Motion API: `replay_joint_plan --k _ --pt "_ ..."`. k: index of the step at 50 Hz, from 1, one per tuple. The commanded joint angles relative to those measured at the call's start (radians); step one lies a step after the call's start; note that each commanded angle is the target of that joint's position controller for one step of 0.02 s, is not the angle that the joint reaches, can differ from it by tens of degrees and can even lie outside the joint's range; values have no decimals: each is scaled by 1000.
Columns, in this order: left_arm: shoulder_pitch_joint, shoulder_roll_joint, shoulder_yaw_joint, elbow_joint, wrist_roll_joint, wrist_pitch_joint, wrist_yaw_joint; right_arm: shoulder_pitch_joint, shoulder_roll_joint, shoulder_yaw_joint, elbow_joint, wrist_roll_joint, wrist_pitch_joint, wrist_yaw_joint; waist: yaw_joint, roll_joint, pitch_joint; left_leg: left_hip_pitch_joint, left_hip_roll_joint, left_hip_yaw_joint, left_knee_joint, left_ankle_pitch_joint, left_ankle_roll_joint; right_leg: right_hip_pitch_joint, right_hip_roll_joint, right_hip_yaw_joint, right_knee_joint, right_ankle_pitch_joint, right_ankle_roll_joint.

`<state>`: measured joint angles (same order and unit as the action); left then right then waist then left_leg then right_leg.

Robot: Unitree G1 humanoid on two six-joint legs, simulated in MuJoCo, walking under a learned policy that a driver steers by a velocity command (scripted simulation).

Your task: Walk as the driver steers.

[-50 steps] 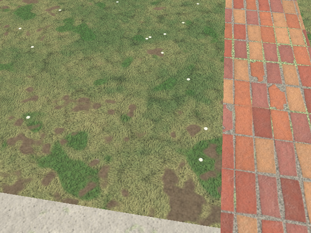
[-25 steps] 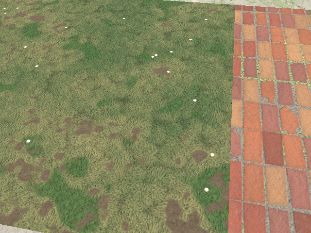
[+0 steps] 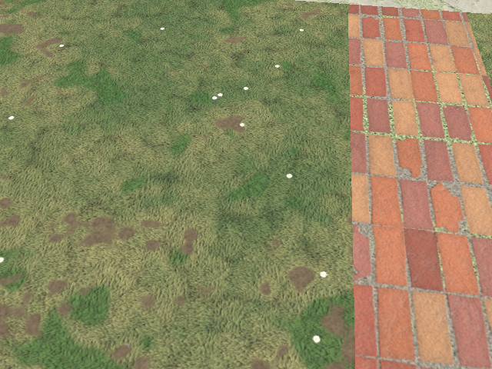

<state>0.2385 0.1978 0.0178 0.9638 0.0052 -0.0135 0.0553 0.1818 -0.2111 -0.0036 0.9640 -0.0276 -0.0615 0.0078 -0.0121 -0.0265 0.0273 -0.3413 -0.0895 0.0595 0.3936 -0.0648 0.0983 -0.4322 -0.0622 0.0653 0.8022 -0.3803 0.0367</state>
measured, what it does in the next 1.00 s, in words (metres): walks ahead: right foot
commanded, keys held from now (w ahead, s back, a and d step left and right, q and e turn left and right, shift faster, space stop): no key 0.52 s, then w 0.48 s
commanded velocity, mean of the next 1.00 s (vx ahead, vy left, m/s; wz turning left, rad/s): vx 0.15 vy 0.00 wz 0.00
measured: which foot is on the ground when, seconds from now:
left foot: down 0.00-1.00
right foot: up 0.00-0.06, down 0.08-0.82, up 0.84-1.00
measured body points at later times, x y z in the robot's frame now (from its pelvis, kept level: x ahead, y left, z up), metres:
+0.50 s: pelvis +0.06 -0.03 +0.00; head +0.08 -0.03 +0.45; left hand +0.06 +0.20 -0.15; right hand +0.11 -0.27 -0.15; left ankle +0.09 +0.07 -0.73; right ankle +0.04 -0.14 -0.73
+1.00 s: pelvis +0.20 +0.01 +0.01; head +0.20 +0.02 +0.46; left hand +0.29 +0.27 -0.12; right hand +0.15 -0.23 -0.13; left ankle +0.13 +0.08 -0.73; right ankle +0.22 -0.15 -0.64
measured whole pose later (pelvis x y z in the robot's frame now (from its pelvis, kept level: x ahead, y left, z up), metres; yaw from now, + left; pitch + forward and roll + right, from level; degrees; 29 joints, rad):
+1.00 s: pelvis +0.20 +0.01 +0.01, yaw +1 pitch +1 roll +0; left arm 0.21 0.24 0.07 0.97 -0.03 -0.10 0.00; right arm 0.41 -0.18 -0.02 1.09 0.00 -0.10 0.02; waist -0.04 -0.02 -0.02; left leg -0.05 -0.05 0.05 0.29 -0.26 0.07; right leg -0.60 -0.09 0.00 1.12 -0.19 -0.06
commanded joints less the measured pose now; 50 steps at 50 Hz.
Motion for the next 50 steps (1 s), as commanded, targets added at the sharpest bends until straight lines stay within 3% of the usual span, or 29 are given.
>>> replay_joint_plan --k 1,3,4,5,6,7,8,10,13,19,26,27,28,30,32,33,34,36,38,39,40,41,42,43,44,45,46,47,50 --pt "169 63 18 24 5 26 3 -76 -141 -29 -67 20 3 -21 64 131 -83 -149 262 -246 -218 -395 118 265 21 -50 -136 123 -14" --pt "163 54 19 35 20 27 -3 -52 -109 -19 -53 32 13 -27 69 103 -35 -193 232 -242 -210 -534 57 305 30 -64 -230 131 -44" --pt "163 56 17 33 27 25 -3 -22 -94 -14 -39 35 15 -27 66 72 -1 -194 208 -232 -186 -567 15 297 0 -29 -320 135 -67" --pt "147 109 27 33 22 22 0 19 -105 -21 -31 37 18 -28 24 5 46 -172 158 -185 -142 -512 -16 222 -30 9 -379 35 -97" --pt "129 130 36 51 10 13 -2 37 -104 -26 -27 35 24 -36 -1 -92 65 -58 103 -107 -86 -408 -34 74 -18 22 -429 -127 -111" --pt "107 92 29 50 9 0 -4 36 -98 -25 -21 26 26 -41 -4 -119 61 37 98 -94 -32 -325 -41 7 -15 30 -482 -183 -105" --pt "83 78 27 51 10 -12 -6 48 -86 -24 -14 23 29 -44 -18 -132 46 92 96 -84 -2 -267 -39 -13 -17 35 -505 -174 -91" --pt "55 70 30 46 3 -30 -8 71 -79 -24 7 13 34 -46 -27 -94 25 127 98 -77 17 -212 -33 5 -11 29 -493 -106 -74" --pt "96 61 30 61 -4 -38 -8 60 -74 -23 21 20 31 -42 -4 -10 16 90 110 -90 6 -193 -20 84 7 3 -445 25 -73" --pt "139 59 26 80 -5 -35 -14 60 -64 -21 46 29 28 -36 13 25 -37 131 114 -87 47 -5 -21 167 19 -21 -389 226 -78" --pt "141 43 23 91 -6 -22 -16 67 -66 -23 71 33 42 -41 11 27 -21 152 116 -91 68 64 -23 186 30 -36 -378 297 -75" --pt "164 34 22 105 -7 -19 -16 85 -56 -21 85 34 44 -41 13 24 -42 161 103 -76 71 -36 -21 199 39 -46 -385 198 -80" --pt "171 47 28 110 -13 -16 -15 91 -64 -26 93 41 47 -42 13 11 -22 139 80 -56 92 -218 -13 184 48 -46 -386 35 -99" --pt "169 72 38 98 -24 -21 -13 74 -76 -34 86 50 38 -41 19 -12 78 18 73 -65 109 -519 6 131 10 22 -421 -259 -155" --pt "215 96 47 97 -36 -50 -15 15 -53 -29 57 57 2 -33 47 -58 142 -123 81 -64 189 -494 13 177 -91 171 -494 -345 -221" --pt "243 126 57 104 -39 -63 -19 -14 -30 -25 42 57 -18 -24 54 -118 147 -187 69 -23 283 -397 6 239 -177 293 -554 -339 -265" --pt "240 146 64 104 -37 -74 -22 -39 -22 -23 27 56 -33 -16 52 -146 160 -241 81 -20 331 -338 12 279 -250 386 -576 -268 -300" --pt "214 129 61 92 -30 -86 -31 -47 -38 -29 17 58 -52 -2 32 -118 137 -251 108 -36 347 -361 25 321 -275 376 -544 -45 -297" --pt "142 132 60 67 -39 -79 -40 42 -42 -38 50 67 -55 5 -32 -95 100 -32 92 -2 181 -313 33 230 -204 234 -493 37 -234" --pt "90 133 59 46 -38 -74 -42 148 -62 -53 96 65 -51 4 -81 -76 65 186 66 1 126 -242 32 109 -132 141 -433 109 -190" --pt "24 123 54 14 -35 -78 -42 293 -121 -78 139 57 -45 0 -141 25 31 362 142 -146 45 -246 61 -25 -36 20 -214 256 -133" --pt "22 54 37 -20 -32 -93 -41 437 -240 -111 159 58 -43 1 -174 308 -28 551 364 -556 -133 -296 182 -242 104 -131 167 151 -57" --pt "8 58 37 -31 -35 -108 -42 429 -177 -84 155 37 -53 7 -146 276 -40 560 474 -786 -209 -259 234 -367 108 -13 394 -126 -70" --pt "12 79 43 -31 -50 -115 -50 329 -120 -63 127 32 -62 6 -86 159 21 510 475 -686 -186 -223 204 -435 44 38 500 -77 -103" --pt "24 81 43 -22 -53 -116 -55 250 -91 -51 98 34 -65 11 -50 95 31 460 426 -546 -189 -175 164 -424 -2 30 499 26 -122" --pt "16 85 50 -21 -45 -115 -53 208 -90 -44 84 35 -64 17 -27 54 48 419 388 -444 -205 -106 133 -415 -35 14 446 112 -128" --pt "4 105 62 -22 -35 -110 -51 196 -66 -34 81 34 -59 19 -14 55 48 388 340 -345 -213 -3 98 -376 -58 -5 393 165 -127" --pt "6 97 65 -21 -33 -103 -54 215 -55 -28 87 30 -50 18 -9 84 40 364 310 -280 -217 71 79 -336 -63 -25 359 193 -119" --pt "-70 60 57 -52 -27 -83 -58 282 -86 -26 102 23 -37 0 -16 86 55 343 287 -203 -243 209 85 -360 -62 -67 263 262 -82"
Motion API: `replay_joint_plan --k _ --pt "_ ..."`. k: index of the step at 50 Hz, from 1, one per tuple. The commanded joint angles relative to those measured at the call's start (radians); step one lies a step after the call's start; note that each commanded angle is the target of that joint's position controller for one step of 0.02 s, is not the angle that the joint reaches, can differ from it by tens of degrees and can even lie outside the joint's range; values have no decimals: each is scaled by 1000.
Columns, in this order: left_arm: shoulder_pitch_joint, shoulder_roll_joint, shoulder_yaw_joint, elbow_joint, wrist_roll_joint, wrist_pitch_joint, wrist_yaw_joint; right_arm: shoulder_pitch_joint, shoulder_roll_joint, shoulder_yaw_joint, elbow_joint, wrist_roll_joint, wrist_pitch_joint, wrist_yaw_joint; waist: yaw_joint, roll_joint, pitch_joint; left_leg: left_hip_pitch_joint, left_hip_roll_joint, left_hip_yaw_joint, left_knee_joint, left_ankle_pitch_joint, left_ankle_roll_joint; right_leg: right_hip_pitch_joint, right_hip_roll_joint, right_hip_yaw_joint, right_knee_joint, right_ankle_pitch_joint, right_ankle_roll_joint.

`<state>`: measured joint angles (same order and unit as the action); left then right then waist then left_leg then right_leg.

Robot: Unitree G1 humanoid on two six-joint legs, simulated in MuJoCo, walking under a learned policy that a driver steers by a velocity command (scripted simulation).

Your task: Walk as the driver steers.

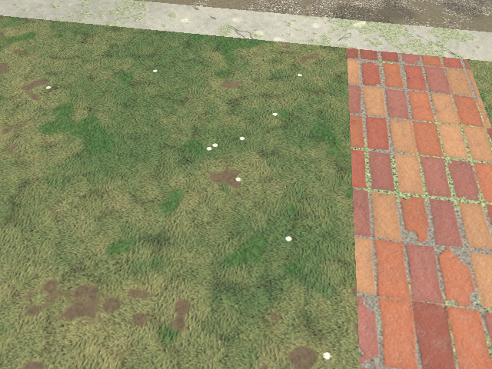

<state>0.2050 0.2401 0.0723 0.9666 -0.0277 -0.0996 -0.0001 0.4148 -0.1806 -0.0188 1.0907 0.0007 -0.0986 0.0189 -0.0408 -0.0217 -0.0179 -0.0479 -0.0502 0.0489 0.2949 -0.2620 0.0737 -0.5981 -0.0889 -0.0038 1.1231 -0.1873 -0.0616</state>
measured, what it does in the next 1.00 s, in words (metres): walks ahead: right foot, then left foot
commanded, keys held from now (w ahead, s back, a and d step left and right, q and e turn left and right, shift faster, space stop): w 0.66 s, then w+e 0.34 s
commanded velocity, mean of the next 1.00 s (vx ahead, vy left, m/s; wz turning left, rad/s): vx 0.48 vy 0.00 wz -0.10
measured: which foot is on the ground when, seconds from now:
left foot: down 0.00-0.32, up 0.34-0.82, down 0.84-1.00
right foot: up 0.00-0.28, down 0.30-0.84, up 0.86-1.00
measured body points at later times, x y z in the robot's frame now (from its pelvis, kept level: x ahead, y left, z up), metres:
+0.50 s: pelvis +0.27 -0.06 +0.00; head +0.29 -0.06 +0.45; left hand +0.33 +0.20 -0.14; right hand +0.35 -0.33 -0.14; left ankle +0.27 +0.10 -0.65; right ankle +0.31 -0.14 -0.75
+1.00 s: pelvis +0.55 +0.01 -0.01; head +0.58 +0.02 +0.44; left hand +0.62 +0.28 -0.15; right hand +0.63 -0.26 -0.12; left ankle +0.60 +0.10 -0.75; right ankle +0.47 -0.14 -0.65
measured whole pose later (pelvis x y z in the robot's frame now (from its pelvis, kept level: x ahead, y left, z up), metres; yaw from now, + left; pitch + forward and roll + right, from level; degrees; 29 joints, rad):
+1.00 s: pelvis +0.55 +0.01 -0.01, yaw -7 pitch +2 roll +0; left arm 0.30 0.27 0.07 0.96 -0.04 -0.07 0.01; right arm 0.17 -0.23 -0.06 0.92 -0.01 -0.12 0.02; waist 0.00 -0.04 0.02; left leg -0.30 0.01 0.10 0.44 -0.17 0.03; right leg -0.48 -0.05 0.05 1.19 -0.33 -0.06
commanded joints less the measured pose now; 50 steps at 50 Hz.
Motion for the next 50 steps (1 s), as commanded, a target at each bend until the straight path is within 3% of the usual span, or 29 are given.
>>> replay_joint_plan --k 1,5,10,12,13,14,15,16,17,18,19,20,22,23,25,28,32,37,40,41,42,43,44,45,46,47,48,50 --pt "-91 13 -2 -79 7 5 -2 52 -131 -12 -29 -7 2 -18 6 76 117 36 249 -182 -156 421 113 -207 -33 -3 -128 101 27" --pt "-273 4 -21 -148 3 0 -14 74 -160 -17 -40 -4 5 -33 -31 92 151 -18 227 -127 -202 373 98 -113 12 -44 -425 244 39" --pt "-378 31 -28 -201 -6 -11 -43 118 -166 -29 -19 11 11 -34 -26 96 175 130 290 -109 -161 441 98 -98 33 -36 -573 227 -7" --pt "-326 67 -14 -199 -3 -17 -49 91 -189 -40 -29 7 17 -35 25 121 111 183 301 -91 -58 719 79 19 73 -57 -591 165 -40" --pt "-248 98 1 -182 -3 -17 -46 78 -202 -45 -33 3 23 -35 71 148 45 197 297 -83 42 901 69 134 108 -78 -584 133 -59" --pt "-75 141 25 -131 -5 -15 -40 55 -199 -44 -41 -2 31 -34 158 156 -53 152 260 -54 235 1003 47 349 139 -93 -596 133 -89" --pt "124 195 45 -82 4 -10 -29 29 -182 -34 -67 -10 31 -29 237 121 -181 -76 222 -44 515 804 19 684 16 46 -562 123 -143" --pt "250 284 63 -53 31 -7 -27 166 -33 6 -77 -6 10 -12 169 -154 -383 -485 25 -46 956 113 -50 1084 -277 562 -637 -80 -324" --pt "243 200 36 -43 32 -5 -28 138 -72 -2 -58 19 -24 -3 184 -168 -422 -608 -11 -212 1115 -270 -26 1076 -315 805 -819 -162 -327" --pt "125 151 20 -55 18 -10 -29 15 -157 -26 -106 47 -40 -2 156 -144 -216 -700 57 -187 1149 -220 -6 907 -272 636 -847 -152 -257" --pt "12 108 5 -81 15 -14 -32 -61 -174 -30 -130 50 -45 -11 116 -48 -109 -667 117 -154 1101 -112 0 707 -236 474 -878 -54 -219" --pt "-49 74 -7 -86 23 -20 -40 -89 -168 -39 -132 38 -37 -23 75 13 -47 -611 154 -132 1040 -49 -2 548 -194 362 -909 42 -194" --pt "-70 45 -17 -70 35 -26 -50 -27 -117 -44 -123 23 -3 -32 10 -32 -18 -489 198 -137 949 -1 -3 387 -130 236 -963 72 -170" --pt "-51 52 -16 -57 33 -27 -49 -16 -97 -43 -121 23 8 -35 2 -40 -3 -477 204 -126 919 0 -7 346 -118 202 -984 87 -177" --pt "-14 89 -11 -37 36 -28 -36 -72 -109 -50 -148 17 20 -39 -2 -42 37 -527 217 -114 842 56 -27 311 -112 160 -1021 103 -191" --pt "57 123 -4 -19 34 -22 -11 -212 -127 -57 -196 4 19 -39 31 -25 66 -650 226 -110 660 218 -54 373 -117 145 -1036 126 -185" --pt "132 140 -3 -3 21 -13 3 -357 -106 -49 -235 9 8 -25 77 -26 75 -630 183 -73 411 374 -60 438 -95 85 -1030 148 -148" --pt "219 148 4 29 7 7 8 -499 -114 -40 -289 20 -7 2 115 -27 113 -615 143 -73 251 307 -59 553 -138 122 -952 133 -144" --pt "194 173 17 22 3 21 14 -439 -159 -53 -286 22 -25 11 59 -58 77 -470 111 -67 190 206 -40 577 -165 169 -860 201 -121" --pt "171 171 16 13 5 25 14 -345 -188 -69 -261 21 -30 8 3 -62 27 -335 83 -45 166 180 -23 562 -135 154 -762 329 -102" --pt "158 134 3 -1 13 25 12 -167 -246 -96 -213 15 -35 -1 -71 -39 -95 -77 113 -69 191 194 13 474 -68 108 -548 376 -69" --pt "166 74 -19 -38 39 22 10 17 -337 -116 -189 1 -32 -12 -117 118 -279 230 335 -306 204 177 70 268 26 34 -199 76 -25" --pt "294 -30 -41 -42 3 1 5 40 -369 -120 -170 -11 -25 -3 -42 412 -382 468 506 -749 46 -4 206 -72 156 64 80 -402 13" --pt "235 101 -12 -28 -22 -10 8 -12 -250 -91 -192 -8 -27 -3 -62 257 -292 385 466 -710 9 -85 166 -159 92 160 197 -371 5" --pt "151 138 1 -53 -28 -11 10 -94 -194 -74 -210 -1 -29 -6 -54 185 -169 251 438 -532 4 -41 117 -194 46 138 203 -269 -7" --pt "118 123 3 -55 -21 -4 17 -168 -171 -64 -219 -2 -29 -4 -19 98 -108 112 399 -418 -26 51 95 -141 0 123 172 -178 -2" --pt "103 109 11 -58 -8 5 20 -209 -147 -59 -216 -5 -29 -2 5 97 -51 14 360 -322 -63 101 82 -107 -27 122 117 -121 1" --pt "128 67 14 -64 -12 31 11 -222 -129 -57 -200 -15 -30 -5 41 135 -19 -73 324 -201 -114 171 75 -37 -55 114 77 -65 1"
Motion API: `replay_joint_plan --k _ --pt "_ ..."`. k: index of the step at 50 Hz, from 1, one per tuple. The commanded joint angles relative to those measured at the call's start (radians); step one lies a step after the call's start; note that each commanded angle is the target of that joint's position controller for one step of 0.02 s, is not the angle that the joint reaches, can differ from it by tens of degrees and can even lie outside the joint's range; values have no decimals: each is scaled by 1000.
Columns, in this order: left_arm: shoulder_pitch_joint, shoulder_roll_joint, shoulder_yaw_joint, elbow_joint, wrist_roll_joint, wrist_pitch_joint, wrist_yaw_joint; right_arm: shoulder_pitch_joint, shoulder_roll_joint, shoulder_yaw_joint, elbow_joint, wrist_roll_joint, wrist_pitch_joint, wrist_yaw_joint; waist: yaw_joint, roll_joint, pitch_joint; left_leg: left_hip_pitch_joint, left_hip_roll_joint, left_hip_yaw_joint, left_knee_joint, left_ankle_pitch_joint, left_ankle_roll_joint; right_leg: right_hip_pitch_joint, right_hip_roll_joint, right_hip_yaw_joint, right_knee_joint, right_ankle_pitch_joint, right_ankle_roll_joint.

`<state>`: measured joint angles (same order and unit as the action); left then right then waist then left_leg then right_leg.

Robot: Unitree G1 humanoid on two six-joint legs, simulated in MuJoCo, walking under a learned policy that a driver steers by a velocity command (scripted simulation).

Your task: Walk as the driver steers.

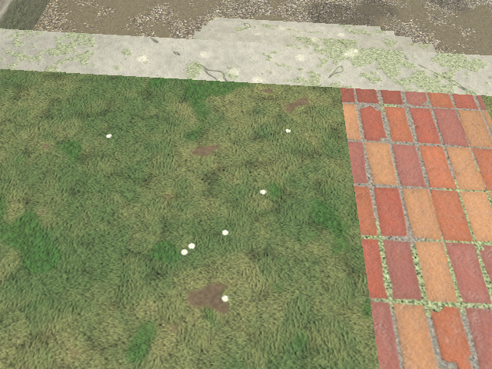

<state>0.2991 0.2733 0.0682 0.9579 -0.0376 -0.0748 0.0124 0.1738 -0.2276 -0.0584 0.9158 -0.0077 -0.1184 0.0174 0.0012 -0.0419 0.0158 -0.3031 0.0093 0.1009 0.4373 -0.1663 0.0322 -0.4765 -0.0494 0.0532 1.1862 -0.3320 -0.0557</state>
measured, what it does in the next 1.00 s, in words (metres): walks ahead, turning right: right foot, then left foot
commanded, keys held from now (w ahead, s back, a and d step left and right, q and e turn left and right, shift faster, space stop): w+e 0.74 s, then e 0.16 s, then q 0.10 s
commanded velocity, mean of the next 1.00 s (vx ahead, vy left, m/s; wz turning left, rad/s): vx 0.45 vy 0.00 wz -0.54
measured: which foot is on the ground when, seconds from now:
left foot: down 0.00-0.38, up 0.40-0.86, down 0.88-1.00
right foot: up 0.00-0.38, down 0.40-0.90, up 0.92-1.00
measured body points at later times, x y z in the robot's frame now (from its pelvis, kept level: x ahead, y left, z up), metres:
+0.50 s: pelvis +0.26 -0.08 -0.02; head +0.30 -0.10 +0.43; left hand +0.47 +0.14 -0.12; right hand +0.26 -0.37 -0.15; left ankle +0.16 +0.10 -0.63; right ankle +0.31 -0.16 -0.74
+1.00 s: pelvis +0.52 -0.14 -0.01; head +0.55 -0.16 +0.43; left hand +0.74 +0.06 -0.13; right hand +0.56 -0.46 -0.10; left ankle +0.66 -0.10 -0.74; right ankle +0.35 -0.18 -0.65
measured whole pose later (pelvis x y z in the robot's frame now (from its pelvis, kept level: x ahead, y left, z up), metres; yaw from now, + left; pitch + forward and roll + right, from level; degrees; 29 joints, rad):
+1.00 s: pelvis +0.52 -0.14 -0.01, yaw -34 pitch +3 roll +1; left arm 0.29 0.29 0.07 0.74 -0.01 -0.01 0.03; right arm 0.03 -0.25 -0.05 0.72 -0.02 -0.09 0.02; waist 0.04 -0.02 0.05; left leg -0.45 -0.03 0.00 0.50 -0.09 0.02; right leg -0.40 0.10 0.14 1.20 -0.58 0.03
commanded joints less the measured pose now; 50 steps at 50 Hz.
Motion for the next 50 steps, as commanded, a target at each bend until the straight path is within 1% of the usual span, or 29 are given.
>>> replay_joint_plan --k 1,4,7,10,14,17,18,19,20,21,22,23,24,25,26,28,31,35,37,40,42,43,44,45,46,47,48,49,50 --pt "28 20 18 -63 -3 16 -3 27 -90 -20 -17 -6 -12 -7 6 144 -36 167 261 -207 -271 124 124 -170 -98 51 4 96 -2" --pt "-37 17 23 -103 7 33 -5 53 -126 -33 -1 -10 -12 -22 6 102 1 174 271 -118 -296 218 140 -250 -100 64 -73 190 13" --pt "-112 13 21 -137 12 31 -17 67 -143 -38 3 -11 -4 -35 -6 97 26 198 259 -31 -311 233 130 -270 -89 44 -238 313 23" --pt "-226 1 10 -180 18 28 -38 101 -164 -43 7 -2 5 -44 -44 84 60 234 262 39 -318 229 118 -257 -79 -25 -385 383 15" --pt "-329 0 3 -241 14 29 -65 157 -186 -53 21 15 29 -46 -70 85 93 365 298 91 -261 302 104 -276 -60 -86 -492 308 -14" --pt "-289 43 23 -265 12 34 -76 128 -229 -65 7 27 47 -48 -14 133 32 408 304 136 -102 712 76 -119 21 -169 -517 165 -64" --pt "-204 74 40 -252 8 35 -75 114 -243 -68 1 30 56 -50 39 149 -20 402 296 149 28 859 65 -3 65 -194 -522 122 -88" --pt "-50 123 69 -214 6 35 -69 90 -247 -67 -7 35 62 -51 127 135 -98 340 262 169 231 876 38 214 113 -204 -598 179 -124" --pt "113 213 109 -172 8 43 -47 95 -227 -59 -26 21 57 -52 190 45 -186 100 219 169 537 595 -14 523 44 -39 -638 186 -174" --pt "85 321 120 -174 5 36 -39 188 -53 -9 -81 -16 27 -35 48 -224 -254 -357 15 70 893 -376 -69 836 -214 522 -721 75 -348" --pt "136 257 96 -203 22 23 -43 90 -119 -13 -110 31 -24 -20 111 -127 -387 -476 -26 -170 1010 -433 -50 898 -293 796 -898 -39 -393" --pt "106 191 77 -193 31 9 -46 -17 -161 -25 -138 66 -45 -14 125 -69 -247 -569 22 -183 996 -335 -19 825 -268 655 -914 52 -332" --pt "36 150 65 -205 22 0 -46 -25 -155 -22 -135 53 -53 -19 80 3 -170 -533 69 -185 910 -240 -1 674 -225 518 -903 145 -293" --pt "-49 112 53 -225 20 -2 -46 -13 -162 -30 -118 26 -48 -27 31 42 -118 -447 104 -185 824 -188 -6 517 -182 409 -907 244 -262" --pt "-93 90 43 -243 29 -4 -42 15 -174 -40 -114 17 -33 -28 -6 30 -102 -366 127 -193 769 -157 -13 414 -154 349 -927 314 -250" --pt "-94 102 43 -248 27 -8 -33 20 -157 -43 -126 6 -5 -28 -30 31 -81 -312 129 -180 678 -131 -39 319 -129 302 -959 380 -250" --pt "-35 146 53 -237 21 -11 -11 -81 -126 -34 -167 -10 11 -34 -8 25 -37 -343 101 -155 496 10 -79 264 -93 233 -977 445 -239" --pt "28 143 52 -224 15 1 1 -223 -97 -19 -212 -1 4 -20 49 -29 -13 -284 35 -144 200 249 -78 240 -35 191 -954 347 -175" --pt "58 145 52 -214 13 3 1 -275 -101 -16 -236 9 -1 -11 71 -44 -4 -254 13 -143 126 283 -71 252 -44 221 -940 305 -161" --pt "92 139 51 -202 12 25 12 -303 -128 -22 -267 2 -14 0 74 -57 -10 -236 -29 -151 38 239 -49 342 -51 275 -807 441 -131" --pt "75 142 53 -219 16 41 23 -261 -150 -30 -264 1 -23 5 50 -85 -42 -178 -51 -153 8 172 -27 391 -51 328 -709 526 -108" --pt "39 138 51 -237 15 46 27 -197 -162 -36 -250 -4 -28 3 11 -96 -70 -96 -53 -140 -34 202 -7 393 -25 331 -638 579 -84" --pt "-3 115 43 -265 17 45 26 -100 -191 -45 -236 -19 -33 -3 -43 -85 -144 84 8 -163 -52 354 34 338 27 302 -501 590 -42" --pt "-21 63 24 -310 37 40 25 50 -262 -58 -228 -42 -30 -12 -93 45 -303 393 222 -333 39 722 106 162 99 216 -205 294 11" --pt "234 26 8 -297 22 35 15 99 -277 -59 -202 -35 -10 -4 5 357 -496 705 490 -700 67 866 328 -104 217 167 74 -444 62" --pt "262 143 26 -256 15 41 12 67 -213 -50 -221 -3 8 -2 -6 251 -480 630 460 -754 23 560 315 -162 123 192 187 -358 82" --pt "131 175 35 -264 12 54 14 16 -142 -28 -239 -2 21 -6 -40 178 -320 496 378 -602 -6 441 268 -210 101 147 207 -289 103" --pt "63 155 30 -270 22 68 21 -39 -108 -7 -234 -10 34 -3 -27 103 -224 341 312 -507 -40 374 233 -188 71 111 156 -238 111" --pt "29 131 26 -279 37 79 23 -78 -80 8 -228 -12 40 2 -3 94 -152 194 264 -450 -74 350 219 -131 36 103 65 -203 113"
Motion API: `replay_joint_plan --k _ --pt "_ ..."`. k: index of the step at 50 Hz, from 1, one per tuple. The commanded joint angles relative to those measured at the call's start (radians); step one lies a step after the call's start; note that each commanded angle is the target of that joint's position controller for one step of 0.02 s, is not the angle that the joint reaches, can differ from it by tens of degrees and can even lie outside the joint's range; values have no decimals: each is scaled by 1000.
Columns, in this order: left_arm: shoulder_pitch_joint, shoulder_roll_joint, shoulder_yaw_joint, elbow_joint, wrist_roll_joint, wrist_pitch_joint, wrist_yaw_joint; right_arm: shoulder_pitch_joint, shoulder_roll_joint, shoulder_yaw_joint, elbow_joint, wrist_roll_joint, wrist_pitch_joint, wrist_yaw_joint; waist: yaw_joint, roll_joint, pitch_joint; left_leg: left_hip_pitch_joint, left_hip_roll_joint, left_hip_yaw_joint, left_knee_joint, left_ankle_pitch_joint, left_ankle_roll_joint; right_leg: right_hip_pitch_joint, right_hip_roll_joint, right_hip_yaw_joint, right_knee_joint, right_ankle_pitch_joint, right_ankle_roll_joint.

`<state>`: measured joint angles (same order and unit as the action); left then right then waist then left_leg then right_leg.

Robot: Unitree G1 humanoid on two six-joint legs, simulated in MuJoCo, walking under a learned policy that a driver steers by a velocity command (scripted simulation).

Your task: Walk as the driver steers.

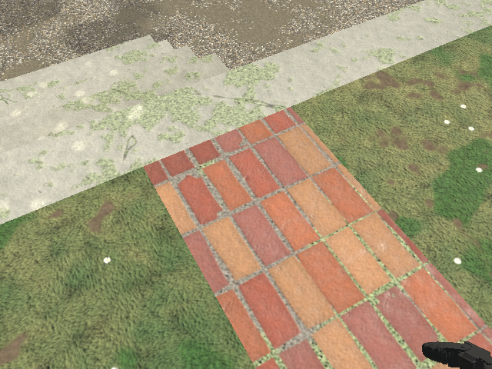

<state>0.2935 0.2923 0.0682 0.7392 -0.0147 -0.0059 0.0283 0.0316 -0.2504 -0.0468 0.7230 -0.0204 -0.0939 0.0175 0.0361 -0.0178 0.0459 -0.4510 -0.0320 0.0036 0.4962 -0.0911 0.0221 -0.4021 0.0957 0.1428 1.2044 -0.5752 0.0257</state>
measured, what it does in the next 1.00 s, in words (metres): steps on the spot, turning left: right foot, then left foot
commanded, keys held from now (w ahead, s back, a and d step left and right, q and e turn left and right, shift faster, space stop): q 1.00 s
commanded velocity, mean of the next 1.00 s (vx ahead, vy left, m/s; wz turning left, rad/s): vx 0.04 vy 0.00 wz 0.41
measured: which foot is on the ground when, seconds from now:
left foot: down 0.00-0.24, up 0.26-0.56, down 0.58-1.00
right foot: up 0.00-0.22, down 0.24-0.58, up 0.60-1.00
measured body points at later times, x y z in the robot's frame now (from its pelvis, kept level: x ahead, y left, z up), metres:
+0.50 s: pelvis +0.06 +0.00 +0.01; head +0.09 +0.00 +0.46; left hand +0.15 +0.30 -0.08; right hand +0.26 -0.25 -0.09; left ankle +0.04 +0.12 -0.68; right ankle +0.09 -0.13 -0.73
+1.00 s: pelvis +0.06 +0.02 +0.01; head +0.09 +0.05 +0.46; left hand +0.07 +0.35 -0.09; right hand +0.34 -0.15 -0.07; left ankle +0.04 +0.12 -0.73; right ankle +0.15 -0.10 -0.71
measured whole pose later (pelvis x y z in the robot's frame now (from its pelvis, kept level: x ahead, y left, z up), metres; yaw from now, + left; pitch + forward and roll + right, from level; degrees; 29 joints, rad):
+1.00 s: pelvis +0.06 +0.02 +0.01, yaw +30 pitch +3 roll -1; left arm 0.13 0.28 0.08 0.70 -0.01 -0.01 0.02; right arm 0.17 -0.32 -0.08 0.62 0.01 0.05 -0.02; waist -0.02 0.01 0.02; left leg -0.34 -0.11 -0.19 0.51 -0.21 0.04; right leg -0.40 0.04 0.10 0.68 -0.35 0.07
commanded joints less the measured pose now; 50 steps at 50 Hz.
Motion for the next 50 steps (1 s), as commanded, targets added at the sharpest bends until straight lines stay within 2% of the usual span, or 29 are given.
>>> replay_joint_plan --k 1,3,5,6,8,10,11,12,13,14,15,16,18,20,22,25,27,28,29,30,31,32,33,34,35,38,42,45,50 --pt "43 77 19 -64 17 19 4 30 -67 -2 -28 -4 21 6 3 101 -137 218 258 -296 -168 275 207 -115 -136 -16 -75 61 29" --pt "46 17 -1 -65 24 13 7 7 -111 -17 -21 -3 28 9 15 156 -130 123 191 -204 -178 437 202 20 -114 -96 -306 78 35" --pt "26 24 -3 -65 23 3 11 43 -161 -37 -12 9 38 3 -2 167 -198 180 205 -223 -158 481 219 82 -96 -103 -429 185 38" --pt "18 44 1 -66 18 5 12 55 -181 -44 -13 17 45 0 -6 164 -217 198 218 -246 -158 409 221 100 -89 -101 -466 230 33" --pt "-18 65 8 -73 16 14 12 53 -199 -50 -23 30 64 -6 -10 156 -199 171 217 -287 -173 145 202 133 -75 -104 -548 295 13" --pt "-45 62 12 -83 22 16 9 43 -187 -47 -32 41 82 -14 0 157 -145 89 187 -313 -176 -88 163 201 -64 -116 -673 368 -20" --pt "-53 76 17 -95 28 14 9 61 -168 -41 -29 43 86 -17 4 143 -127 41 163 -317 -156 -173 130 247 -90 -97 -728 378 -45" --pt "-29 121 28 -108 40 12 15 76 -136 -32 -34 36 84 -18 10 79 -136 -35 126 -295 -77 -249 84 322 -204 -5 -772 378 -90" --pt "-26 186 47 -101 51 16 19 95 -98 -25 -54 37 80 -18 -23 -119 -125 -133 10 -137 65 -363 27 314 -335 122 -831 368 -172" --pt "-32 176 50 -105 59 13 16 88 -116 -29 -61 37 74 -20 -2 -245 -116 -150 -34 -31 278 -436 -10 265 -455 250 -912 452 -260" --pt "-57 144 40 -120 62 2 20 97 -160 -50 -59 37 76 -20 0 -218 -110 -183 -4 -52 478 -493 -34 267 -491 262 -905 588 -299" --pt "-103 116 31 -131 51 -8 22 141 -173 -63 -36 39 87 -23 -28 -151 -111 -194 9 -70 588 -480 -52 269 -459 195 -878 696 -282" --pt "-167 100 27 -138 25 -18 22 185 -147 -62 -21 37 113 -30 -52 -109 -105 -218 36 -67 644 -402 -83 289 -409 75 -841 804 -235" --pt "-165 110 33 -128 25 -9 22 157 -106 -49 -45 42 124 -25 -41 -113 -99 -187 45 -19 571 -344 -103 278 -372 -12 -841 820 -223" --pt "-162 124 42 -125 24 4 23 117 -85 -36 -79 45 128 -10 -20 -141 -117 -102 54 17 431 -308 -102 268 -358 -72 -829 794 -219" --pt "-134 161 58 -111 13 11 21 100 -115 -42 -118 44 131 12 -2 -172 -143 -1 45 57 276 -287 -76 278 -397 -78 -805 777 -223" --pt "-148 168 61 -106 -5 9 17 143 -126 -51 -117 43 133 20 -32 -165 -142 86 25 88 122 -189 -39 258 -401 -97 -753 730 -193" --pt "-144 156 58 -98 -13 6 16 184 -130 -58 -103 39 134 18 -52 -149 -146 171 -1 100 20 -105 -13 220 -380 -126 -699 668 -155" --pt "-86 125 51 -74 -5 2 10 216 -165 -72 -99 32 133 6 -54 -63 -150 293 15 31 -63 48 22 130 -338 -190 -587 535 -84" --pt "-74 56 30 -105 46 -2 3 240 -302 -104 -122 23 129 -14 -27 253 -165 471 292 -342 -84 456 130 -141 -217 -294 -262 112 29" --pt "-180 65 27 -153 46 -8 9 250 -327 -99 -145 -8 113 -5 -87 316 -193 440 446 -549 -115 596 341 -300 -99 -155 -53 -148 59" --pt "-225 112 39 -155 25 -7 14 255 -288 -89 -142 -17 95 2 -116 197 -202 426 405 -494 -133 490 346 -315 -118 -79 40 -104 48" --pt "-222 120 43 -146 15 -2 20 210 -258 -80 -139 -4 84 -2 -84 157 -163 401 344 -416 -124 407 289 -326 -132 -67 41 -18 34" --pt "-203 118 47 -125 22 3 30 162 -231 -73 -144 17 86 -11 -61 109 -148 380 295 -367 -120 337 237 -325 -144 -59 6 58 33" --pt "-187 128 52 -120 28 9 36 126 -212 -65 -151 32 93 -19 -42 121 -138 340 269 -340 -126 314 215 -296 -146 -55 -24 110 39" --pt "-146 97 46 -104 22 5 26 117 -206 -61 -160 24 106 -35 -23 136 -162 303 222 -313 -138 274 209 -223 -109 -70 -85 202 51" --pt "-186 71 32 -110 20 -3 19 133 -222 -70 -162 30 116 -50 -46 148 -158 302 205 -359 -139 117 205 -178 -89 -56 -302 241 63" --pt "-198 79 32 -114 14 -11 7 124 -233 -76 -171 27 123 -46 -55 170 -139 248 197 -417 -143 20 208 -102 -71 -51 -412 226 56" --pt "-169 91 39 -113 4 -34 -14 103 -233 -78 -182 38 134 -36 -47 189 -143 258 177 -522 -101 76 191 17 -46 -50 -616 230 25"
